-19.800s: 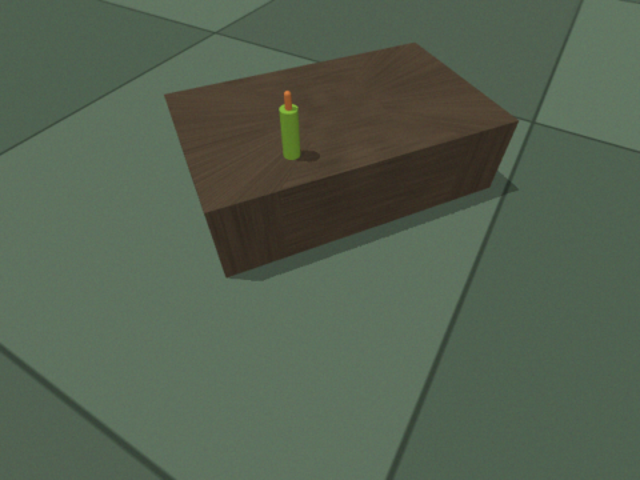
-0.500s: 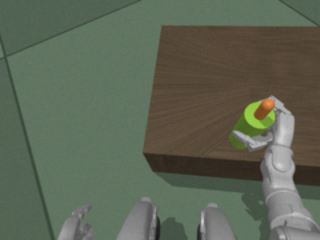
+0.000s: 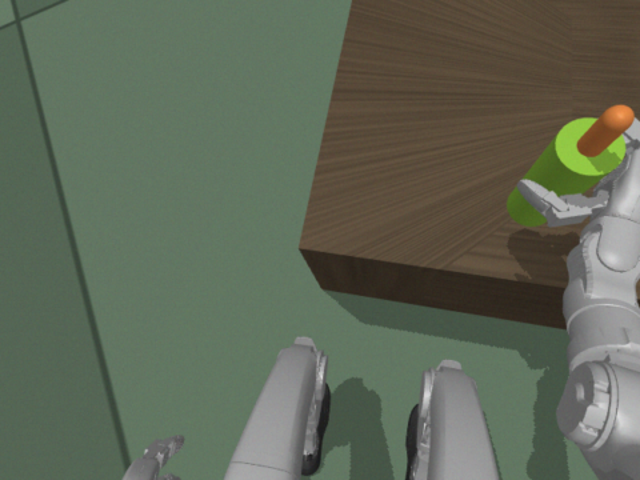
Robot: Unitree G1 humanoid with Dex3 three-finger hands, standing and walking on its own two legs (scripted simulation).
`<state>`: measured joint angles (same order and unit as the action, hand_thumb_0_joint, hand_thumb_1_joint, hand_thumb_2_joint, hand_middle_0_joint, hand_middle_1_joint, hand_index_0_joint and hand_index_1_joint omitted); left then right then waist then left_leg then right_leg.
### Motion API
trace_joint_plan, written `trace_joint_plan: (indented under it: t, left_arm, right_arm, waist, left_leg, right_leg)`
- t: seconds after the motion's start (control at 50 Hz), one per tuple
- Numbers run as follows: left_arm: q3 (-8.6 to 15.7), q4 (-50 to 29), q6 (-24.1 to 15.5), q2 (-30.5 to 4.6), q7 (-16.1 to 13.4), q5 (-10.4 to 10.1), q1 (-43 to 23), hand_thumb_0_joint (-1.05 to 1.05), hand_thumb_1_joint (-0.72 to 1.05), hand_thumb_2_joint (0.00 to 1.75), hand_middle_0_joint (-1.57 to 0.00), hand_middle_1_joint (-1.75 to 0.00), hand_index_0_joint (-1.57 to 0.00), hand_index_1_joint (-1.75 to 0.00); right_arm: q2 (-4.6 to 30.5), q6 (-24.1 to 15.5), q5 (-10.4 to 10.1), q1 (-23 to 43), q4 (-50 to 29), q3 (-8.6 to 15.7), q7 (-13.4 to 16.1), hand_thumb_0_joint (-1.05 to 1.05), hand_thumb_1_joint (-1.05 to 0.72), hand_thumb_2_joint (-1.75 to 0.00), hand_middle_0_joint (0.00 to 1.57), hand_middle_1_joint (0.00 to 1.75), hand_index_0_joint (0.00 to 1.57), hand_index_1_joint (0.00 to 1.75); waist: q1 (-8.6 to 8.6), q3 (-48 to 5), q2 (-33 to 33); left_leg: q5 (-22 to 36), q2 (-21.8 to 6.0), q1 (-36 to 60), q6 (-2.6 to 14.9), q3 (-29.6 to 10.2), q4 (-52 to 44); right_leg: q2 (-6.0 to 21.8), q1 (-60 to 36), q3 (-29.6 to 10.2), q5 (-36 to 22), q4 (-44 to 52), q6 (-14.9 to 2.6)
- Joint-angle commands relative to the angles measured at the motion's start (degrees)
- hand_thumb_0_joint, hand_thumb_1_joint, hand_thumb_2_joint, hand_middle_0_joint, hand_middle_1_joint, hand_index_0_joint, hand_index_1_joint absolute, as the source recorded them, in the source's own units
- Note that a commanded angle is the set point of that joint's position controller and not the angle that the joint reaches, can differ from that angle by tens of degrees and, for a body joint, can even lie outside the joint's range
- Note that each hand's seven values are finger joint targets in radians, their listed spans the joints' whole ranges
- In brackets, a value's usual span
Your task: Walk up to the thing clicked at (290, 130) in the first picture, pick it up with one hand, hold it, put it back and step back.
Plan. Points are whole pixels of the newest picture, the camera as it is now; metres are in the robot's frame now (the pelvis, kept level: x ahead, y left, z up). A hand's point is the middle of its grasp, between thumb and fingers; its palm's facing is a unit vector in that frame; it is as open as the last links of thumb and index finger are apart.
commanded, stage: crouch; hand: right
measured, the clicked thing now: (564, 171) +0.48 -0.20 -0.01
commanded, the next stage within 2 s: lower in 0.38 s
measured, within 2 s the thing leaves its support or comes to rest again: rests again in 1.38 s
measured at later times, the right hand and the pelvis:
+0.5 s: hand (564, 167) +0.51 -0.22 -0.05, palm faces +0.27 +0.96 -0.04, open 9.6 cm; pelvis +0.00 +0.00 -0.04, yaw +1 degrees
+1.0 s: hand (550, 183) +0.52 -0.23 -0.12, palm faces +0.25 +0.97 -0.05, open 9.6 cm; pelvis -0.01 -0.01 -0.10, yaw +1 degrees
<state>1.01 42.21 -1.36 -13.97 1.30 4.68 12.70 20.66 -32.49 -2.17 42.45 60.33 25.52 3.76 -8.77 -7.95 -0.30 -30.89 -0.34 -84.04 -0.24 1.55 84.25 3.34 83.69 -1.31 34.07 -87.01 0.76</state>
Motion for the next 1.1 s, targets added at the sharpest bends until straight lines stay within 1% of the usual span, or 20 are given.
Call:
trace_joint_plan:
  t: [0.0, 0.02, 0.04, 0.08, 0.12, 0.18, 0.2, 0.3, 0.44, 0.48, 0.58, 0.7, 0.76, 0.8, 0.84, 0.9, 0.98, 1.04, 1.06, 1.08]
  left_arm:
    - [3.5, -2.6, -1.0, -11.4, -1.1, 0.3, 8.3, 0.0, 0.88, 0.91, -0.2, -0.31, -0.2, -0.31]
    - [3.5, -2.5, -1.0, -11.7, -1.2, 0.2, 8.5, 0.0, 0.88, 0.91, -0.2, -0.3, -0.2, -0.31]
    - [3.2, -2.2, -1.3, -11.5, -1.2, 0.1, 8.3, 0.0, 0.88, 0.91, -0.2, -0.31, -0.2, -0.31]
    - [3.4, -1.5, -1.4, -12.1, -1.3, 0.3, 8.9, 0.0, 0.89, 0.91, -0.2, -0.31, -0.2, -0.31]
    - [3.2, -1.4, -1.6, -12.2, -1.4, 0.3, 9.1, 0.0, 0.89, 0.91, -0.2, -0.31, -0.2, -0.31]
    - [3.3, -1.8, -1.5, -12.7, -1.5, 0.2, 8.9, 0.0, 0.89, 0.9, -0.2, -0.3, -0.2, -0.31]
    - [2.5, -2.0, -1.6, -12.1, -1.4, 0.2, 8.6, 0.0, 0.89, 0.9, -0.2, -0.3, -0.2, -0.31]
    - [2.0, -3.3, -1.4, -12.1, -1.5, 0.0, 8.2, 0.0, 0.88, 0.9, -0.2, -0.3, -0.2, -0.31]
    - [2.3, -2.8, -0.9, -12.3, -1.7, 0.3, 9.0, 0.0, 0.88, 0.9, -0.2, -0.3, -0.2, -0.31]
    - [2.9, -2.7, -0.7, -13.2, -1.9, 0.3, 9.6, 0.0, 0.87, 0.91, -0.2, -0.3, -0.19, -0.31]
    - [2.3, -2.3, -0.9, -11.9, -1.6, 0.2, 9.5, 0.0, 0.87, 0.92, -0.21, -0.3, -0.19, -0.31]
    - [1.9, -3.0, -0.5, -12.9, -1.1, 0.9, 9.4, 0.0, 0.87, 0.9, -0.21, -0.3, -0.2, -0.31]
    - [1.9, -3.4, -0.2, -13.2, -0.8, 1.3, 10.2, 0.0, 0.87, 0.91, -0.2, -0.3, -0.2, -0.31]
    - [2.7, -3.0, 0.4, -14.2, -0.9, 1.4, 10.6, 0.0, 0.87, 0.91, -0.21, -0.3, -0.2, -0.31]
    - [2.5, -3.2, 0.5, -13.6, -0.8, 1.3, 10.5, 0.0, 0.87, 0.91, -0.21, -0.3, -0.2, -0.31]
    - [2.9, -3.2, 0.7, -14.1, -1.0, 0.9, 10.3, 0.0, 0.87, 0.91, -0.21, -0.3, -0.2, -0.31]
    - [2.0, -2.9, 0.5, -13.2, -1.2, 0.5, 10.1, 0.0, 0.88, 0.9, -0.21, -0.3, -0.2, -0.31]
    - [2.3, -3.1, 0.7, -14.2, -1.2, 0.4, 10.2, 0.0, 0.88, 0.9, -0.21, -0.3, -0.2, -0.3]
    - [1.0, -3.9, 0.6, -13.0, -1.0, 0.2, 9.9, 0.0, 0.89, 0.88, -0.22, -0.31, -0.22, -0.3]
    - [2.6, -3.5, 0.8, -14.6, -1.1, 0.3, 10.4, 0.0, 0.93, 0.86, -0.21, -0.31, -0.22, -0.3]
  right_arm:
    - [18.6, -7.8, -0.9, 32.6, -20.7, 1.2, -0.3, 0.0, 0.04, -1.26, 1.19, 1.38, 1.24, 1.38]
    - [19.6, -7.7, -1.2, 33.0, -21.1, 2.2, -0.3, 0.0, 0.06, -1.26, 1.17, 1.37, 1.23, 1.37]
    - [14.8, -6.6, -1.4, 30.4, -15.4, -1.0, -1.1, 0.0, 0.07, -1.26, 1.17, 1.37, 1.23, 1.37]
    - [19.2, -6.9, -1.5, 34.7, -19.6, 1.4, -1.1, 0.0, 0.05, -1.28, 1.19, 1.4, 1.25, 1.4]
    - [15.6, -5.8, -1.7, 32.3, -14.3, -0.7, -2.0, 0.0, 0.05, -1.28, 1.19, 1.39, 1.25, 1.39]
    - [20.7, -5.8, -1.4, 36.8, -18.3, 1.0, -2.5, 0.0, 0.04, -1.31, 1.21, 1.42, 1.27, 1.42]
    - [17.7, -5.2, -1.5, 33.7, -13.5, -0.1, -3.0, 0.0, 0.04, -1.31, 1.21, 1.42, 1.27, 1.42]
    - [23.1, -4.9, -2.0, 34.2, -15.2, 3.7, -2.9, 0.0, 0.01, -1.33, 1.24, 1.45, 1.3, 1.45]
    - [21.4, -4.0, -1.6, 33.7, -15.4, 2.6, -3.6, 0.0, 0.04, -1.31, 1.22, 1.42, 1.27, 1.42]
    - [24.1, -4.3, -1.7, 36.8, -19.9, 3.3, -3.9, 0.0, 0.01, -1.32, 1.23, 1.44, 1.29, 1.44]
    - [19.9, -3.9, -2.7, 34.6, -11.1, 2.8, -4.9, 0.0, 0.04, -1.33, 1.23, 1.44, 1.29, 1.44]
    - [25.1, -5.6, -1.0, 36.9, -13.6, 4.6, -5.4, 0.0, -0.02, -1.33, 1.24, 1.44, 1.3, 1.44]
    - [24.1, -5.4, -1.2, 37.5, -15.6, 4.7, -5.2, 0.0, -0.02, -1.36, 1.25, 1.46, 1.31, 1.46]
    - [27.7, -5.3, -1.0, 40.2, -19.6, 5.8, -4.7, 0.0, -0.01, -1.36, 1.25, 1.47, 1.31, 1.47]
    - [24.7, -4.4, -1.2, 38.8, -18.6, 4.1, -4.9, 0.0, 0.02, -1.37, 1.25, 1.48, 1.32, 1.48]
    - [27.3, -4.2, -1.1, 41.8, -22.3, 4.8, -4.8, 0.0, 0.06, -1.37, 1.24, 1.48, 1.31, 1.48]
    - [21.8, -2.2, -1.4, 39.1, -12.9, 2.5, -5.6, 0.0, 0.04, -1.39, 1.25, 1.5, 1.32, 1.5]
    - [25.8, -2.0, -1.2, 40.4, -14.5, 4.5, -5.7, 0.0, 0.05, -1.4, 1.27, 1.51, 1.34, 1.52]
    - [23.4, -1.2, -1.2, 37.5, -9.8, 4.0, -6.0, 0.0, 0.11, -1.39, 1.29, 1.52, 1.36, 1.52]
    - [25.3, -1.6, -1.1, 41.1, -15.2, 4.1, -5.9, 0.0, 0.15, -1.31, 1.24, 1.44, 1.3, 1.44]
  waist:
    - [0.32, -42.6, -10.2]
    - [0.42, -43.1, -9.5]
    - [-0.83, -41.1, -8.9]
    - [-0.02, -42.3, -12.0]
    - [-1.45, -40.2, -10.1]
    - [-0.14, -42.7, -12.2]
    - [-0.81, -40.4, -11.6]
    - [0.97, -43.0, -10.9]
    - [-0.14, -43.1, -11.9]
    - [0.06, -45.9, -14.0]
    - [-1.8, -39.7, -8.6]
    - [0.23, -44.1, -13.4]
    - [-0.01, -47.4, -15.4]
    - [0.44, -49.1, -17.7]
    - [-0.87, -47.9, -16.2]
    - [-1.02, -49.2, -16.5]
    - [-2.8, -43.4, -12.3]
    - [-1.24, -44.2, -13.5]
    - [-1.65, -42.9, -11.2]
    - [-1.13, -44.2, -13.6]
  left_leg:
    - [14.5, 1.3, 20.8, 1.91, -1.0, -8.2]
    - [14.9, 1.2, 21.1, 1.81, -1.1, -7.9]
    - [14.5, 1.4, 18.6, 1.9, -0.5, -7.4]
    - [14.2, 1.5, 15.3, 2.19, -0.3, -6.3]
    - [14.4, 1.4, 14.5, 2.16, 0.1, -6.0]
    - [12.1, 1.3, 13.6, 2.28, -0.1, -5.1]
    - [12.7, 1.2, 12.3, 2.35, 0.2, -4.6]
    - [12.9, 1.2, 15.6, 2.18, -0.3, -3.4]
    - [15.8, 1.3, 12.3, 2.32, -0.2, -1.1]
    - [16.2, 1.3, 11.7, 2.45, -0.2, -0.5]
    - [15.2, 1.4, 9.7, 2.25, 0.0, 1.5]
    - [12.9, 1.2, 5.4, 2.56, -0.2, 5.7]
    - [15.4, 1.2, 4.6, 2.6, 0.3, 7.5]
    - [14.4, 1.2, 3.1, 2.57, 0.3, 8.0]
    - [14.7, 1.1, 3.1, 2.38, 0.5, 8.5]
    - [11.1, 1.0, 1.7, 2.47, 0.9, 9.3]
    - [9.6, 0.9, -1.0, 2.31, 1.3, 10.1]
    - [9.3, 0.7, -0.4, 2.48, 0.9, 11.1]
    - [9.6, 0.8, -0.8, 2.31, 1.1, 11.2]
    - [8.9, 0.7, -1.4, 2.55, 0.8, 11.7]
  right_leg:
    - [-2.0, -23.3, -0.6, -15.9, 8.0, -1.61]
    - [-1.9, -22.8, -0.6, -15.9, 7.4, -1.74]
    - [-2.0, -22.0, -1.0, -16.0, 7.0, -1.61]
    - [-1.6, -24.0, -1.4, -18.0, 6.2, -1.36]
    - [-1.7, -22.2, -1.6, -17.6, 5.3, -1.41]
    - [-1.7, -21.8, -1.5, -15.4, 5.0, -1.45]
    - [-1.6, -21.8, -1.8, -16.8, 4.6, -1.22]
    - [-1.9, -17.1, -1.3, -14.7, 3.7, -1.58]
    - [-1.6, -18.1, -1.5, -19.3, 0.9, -1.51]
    - [-1.5, -20.4, -1.7, -20.9, 0.7, -1.41]
    - [-1.7, -9.5, -1.7, -15.8, -2.5, -2.06]
    - [-1.9, -10.7, -1.4, -16.2, -5.3, -1.58]
    - [-1.4, -14.8, -2.0, -21.2, -6.5, -1.16]
    - [-1.3, -16.1, -2.3, -21.4, -7.2, -1.15]
    - [-1.3, -14.0, -2.2, -20.3, -8.0, -1.26]
    - [-1.4, -13.3, -2.7, -16.6, -7.7, -1.2]
    - [-1.7, -6.9, -2.7, -12.2, -9.4, -1.55]
    - [-2.0, -4.7, -2.0, -11.6, -10.0, -1.5]
    - [-1.9, -4.1, -2.0, -12.0, -10.6, -1.7]
    - [-1.9, -4.4, -1.9, -11.5, -10.5, -1.52]
